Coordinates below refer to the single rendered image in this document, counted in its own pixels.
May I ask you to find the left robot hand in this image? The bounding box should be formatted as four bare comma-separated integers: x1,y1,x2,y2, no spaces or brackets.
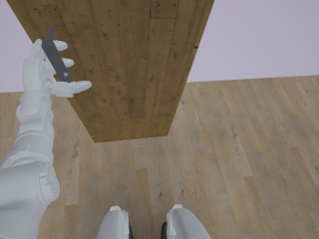
22,39,92,98

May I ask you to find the left robot thigh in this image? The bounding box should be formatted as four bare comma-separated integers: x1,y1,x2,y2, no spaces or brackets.
96,209,130,239

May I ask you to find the left robot upper arm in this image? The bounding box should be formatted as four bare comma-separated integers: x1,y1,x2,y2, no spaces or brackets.
0,160,60,239

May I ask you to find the robot left forearm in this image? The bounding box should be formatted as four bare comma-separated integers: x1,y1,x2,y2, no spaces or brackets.
0,91,55,169

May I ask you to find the cupboard door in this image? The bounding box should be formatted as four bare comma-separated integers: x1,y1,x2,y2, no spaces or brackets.
13,0,209,123

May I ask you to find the right robot shin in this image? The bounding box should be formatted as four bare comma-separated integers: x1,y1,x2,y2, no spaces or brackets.
166,204,182,239

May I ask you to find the handle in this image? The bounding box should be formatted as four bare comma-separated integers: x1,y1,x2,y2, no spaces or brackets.
41,28,72,84

